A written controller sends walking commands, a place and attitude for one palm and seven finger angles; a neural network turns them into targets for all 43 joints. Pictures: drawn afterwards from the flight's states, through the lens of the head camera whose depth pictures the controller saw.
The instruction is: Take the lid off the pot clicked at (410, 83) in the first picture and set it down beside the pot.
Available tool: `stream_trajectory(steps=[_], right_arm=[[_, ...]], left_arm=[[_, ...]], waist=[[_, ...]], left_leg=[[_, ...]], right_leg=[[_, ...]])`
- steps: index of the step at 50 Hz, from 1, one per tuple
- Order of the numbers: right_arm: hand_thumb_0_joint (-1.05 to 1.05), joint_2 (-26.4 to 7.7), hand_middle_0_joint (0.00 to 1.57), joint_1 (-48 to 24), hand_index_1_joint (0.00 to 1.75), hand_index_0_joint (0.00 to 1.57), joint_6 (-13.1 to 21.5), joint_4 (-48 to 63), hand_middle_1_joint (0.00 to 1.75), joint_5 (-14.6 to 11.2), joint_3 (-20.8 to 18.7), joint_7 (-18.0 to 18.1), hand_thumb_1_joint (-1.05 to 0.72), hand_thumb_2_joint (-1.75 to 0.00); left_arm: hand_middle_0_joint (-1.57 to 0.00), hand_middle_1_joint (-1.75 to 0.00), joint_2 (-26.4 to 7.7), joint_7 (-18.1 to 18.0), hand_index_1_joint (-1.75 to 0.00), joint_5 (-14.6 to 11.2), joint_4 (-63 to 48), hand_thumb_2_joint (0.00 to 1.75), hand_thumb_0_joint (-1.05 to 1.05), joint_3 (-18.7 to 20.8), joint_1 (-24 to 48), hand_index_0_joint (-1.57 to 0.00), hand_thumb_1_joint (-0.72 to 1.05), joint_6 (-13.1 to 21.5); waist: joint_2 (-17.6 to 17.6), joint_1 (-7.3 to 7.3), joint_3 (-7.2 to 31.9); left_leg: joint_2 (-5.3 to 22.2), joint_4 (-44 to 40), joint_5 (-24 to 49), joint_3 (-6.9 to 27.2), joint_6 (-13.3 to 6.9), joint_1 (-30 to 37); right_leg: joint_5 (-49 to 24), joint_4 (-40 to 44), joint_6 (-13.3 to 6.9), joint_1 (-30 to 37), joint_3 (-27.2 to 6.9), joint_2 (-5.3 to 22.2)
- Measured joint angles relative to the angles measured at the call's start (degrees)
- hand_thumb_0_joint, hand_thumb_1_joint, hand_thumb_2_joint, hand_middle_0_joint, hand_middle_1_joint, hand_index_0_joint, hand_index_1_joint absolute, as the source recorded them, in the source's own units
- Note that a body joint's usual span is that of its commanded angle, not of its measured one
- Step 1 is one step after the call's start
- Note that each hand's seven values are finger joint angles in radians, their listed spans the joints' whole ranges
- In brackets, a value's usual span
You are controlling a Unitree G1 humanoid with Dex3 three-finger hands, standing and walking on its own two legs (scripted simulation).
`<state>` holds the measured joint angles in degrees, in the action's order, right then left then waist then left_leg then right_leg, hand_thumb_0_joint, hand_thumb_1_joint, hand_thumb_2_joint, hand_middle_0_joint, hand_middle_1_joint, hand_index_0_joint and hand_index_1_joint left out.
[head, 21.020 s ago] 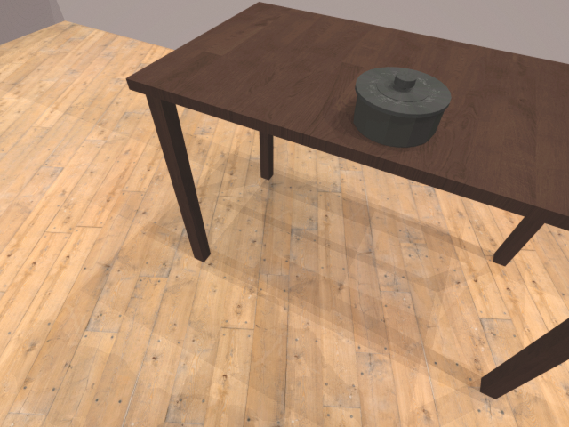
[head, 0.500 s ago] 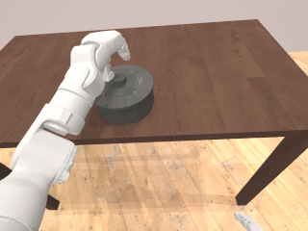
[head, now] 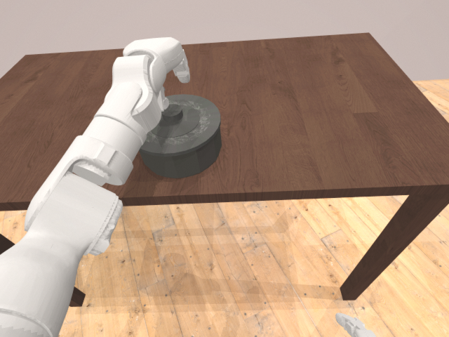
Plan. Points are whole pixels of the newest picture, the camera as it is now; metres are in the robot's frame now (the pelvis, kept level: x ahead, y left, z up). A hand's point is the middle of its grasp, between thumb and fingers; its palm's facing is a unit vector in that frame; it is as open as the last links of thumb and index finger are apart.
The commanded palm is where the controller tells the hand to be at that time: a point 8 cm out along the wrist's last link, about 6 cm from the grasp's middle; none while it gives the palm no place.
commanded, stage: lower the open fingers around the knob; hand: left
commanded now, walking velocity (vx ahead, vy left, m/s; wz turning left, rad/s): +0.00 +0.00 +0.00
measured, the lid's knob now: (172, 113) +0.51 +0.11 +0.15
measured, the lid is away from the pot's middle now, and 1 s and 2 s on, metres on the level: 0.00 0.00 0.01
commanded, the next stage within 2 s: close the fingers and squeeze the knob in 0.96 s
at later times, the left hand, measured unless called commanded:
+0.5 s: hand (158, 111) +0.45 +0.12 +0.19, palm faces -0.28 -0.09 -0.96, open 10.0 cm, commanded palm +0.44 +0.12 +0.25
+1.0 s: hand (165, 117) +0.46 +0.11 +0.17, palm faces -0.30 -0.06 -0.95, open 10.1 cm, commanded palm +0.46 +0.11 +0.23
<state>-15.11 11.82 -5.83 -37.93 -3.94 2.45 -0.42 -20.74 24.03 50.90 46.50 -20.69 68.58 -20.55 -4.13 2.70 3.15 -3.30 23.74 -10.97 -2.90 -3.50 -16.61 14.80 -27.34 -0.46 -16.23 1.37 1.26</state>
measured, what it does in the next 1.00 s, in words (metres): stands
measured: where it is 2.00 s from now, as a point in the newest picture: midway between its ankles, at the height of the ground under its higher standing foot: outside the picture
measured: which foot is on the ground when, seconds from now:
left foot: down 0.00-1.00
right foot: down 0.00-1.00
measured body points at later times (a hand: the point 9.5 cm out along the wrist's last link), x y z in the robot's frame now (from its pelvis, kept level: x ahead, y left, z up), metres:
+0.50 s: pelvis +0.00 -0.01 +0.00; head +0.01 -0.04 +0.45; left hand +0.46 +0.12 +0.24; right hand +0.13 -0.27 -0.12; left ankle +0.01 +0.08 -0.74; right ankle -0.01 -0.11 -0.74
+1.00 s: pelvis +0.00 +0.01 +0.00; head +0.02 -0.02 +0.45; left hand +0.47 +0.11 +0.23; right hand +0.11 -0.24 -0.13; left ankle +0.01 +0.08 -0.74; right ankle -0.01 -0.11 -0.74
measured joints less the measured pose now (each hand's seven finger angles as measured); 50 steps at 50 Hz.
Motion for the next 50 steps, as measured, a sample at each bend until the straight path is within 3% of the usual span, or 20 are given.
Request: stream_trajectory(steps=[6,16,26,34,50], right_arm=[[0.01,-0.9,0.2,1.6,0.3,0.19,0.2,-1.1,0.3,0.0,-0.4,0.4,-0.9,-0.9],[0.01,-1.5,0.2,1.3,0.3,0.19,0.8,0.0,0.3,0.0,-0.7,0.9,-0.91,-0.9],[0.01,-1.5,0.2,-0.4,0.3,0.19,1.7,0.1,0.3,-0.3,-1.2,1.1,-0.91,-0.9],[0.01,-1.1,0.2,-1.4,0.3,0.19,0.6,0.5,0.3,-0.3,-0.9,0.5,-0.9,-0.9],[0.01,-0.3,0.2,1.7,0.3,0.2,-0.3,-0.5,0.3,0.2,-0.8,0.7,-0.9,-0.9]], left_arm=[[-0.89,-0.08,0.4,1.1,-0.08,-2.0,-2.0,1.71,0.0,1.2,-2.6,-0.89,-0.39,0.9],[-0.89,-0.08,-1.7,1.4,-0.08,-1.7,0.5,1.71,0.0,3.7,-4.3,-0.89,-0.39,0.9],[-0.89,-0.08,-2.2,2.4,-0.08,-2.7,-2.6,1.71,0.0,2.0,-6.8,-0.88,-0.39,1.3],[-0.89,-0.08,-0.8,1.3,-0.08,-1.8,-2.2,1.71,0.0,1.7,-6.5,-0.88,-0.39,1.1],[-0.89,-0.08,0.8,-0.3,-0.07,-1.5,1.1,1.71,0.0,0.7,-6.2,-0.86,-0.38,1.7]], waist=[[-0.5,0.38,-0.2],[0.2,1.12,-0.7],[0.9,0.38,-0.9],[0.7,0.15,-0.4],[0.2,1.22,-0.3]], left_leg=[[0.2,-0.2,-0.2,-0.1,0.1,1.0],[1.0,-0.5,-0.1,-0.5,0.6,1.5],[1.0,0.4,-0.6,0.5,0.6,1.4],[0.7,1.0,-0.9,0.5,0.3,0.6],[0.1,0.9,-0.8,-0.1,-0.4,-0.2]], right_leg=[[0.1,0.2,-0.1,1.0,-0.1,-0.2],[-0.2,0.7,-0.6,1.3,-0.5,-1.0],[0.0,1.0,-0.7,2.1,0.5,-1.1],[0.1,0.5,-0.4,1.4,0.5,-0.7],[0.0,0.6,0.3,0.4,-0.1,-0.2]])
